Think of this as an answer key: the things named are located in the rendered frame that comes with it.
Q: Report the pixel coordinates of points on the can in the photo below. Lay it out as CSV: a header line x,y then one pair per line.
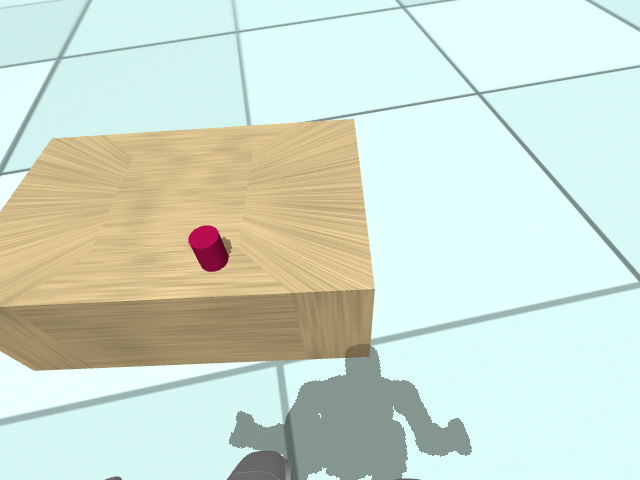
x,y
208,247

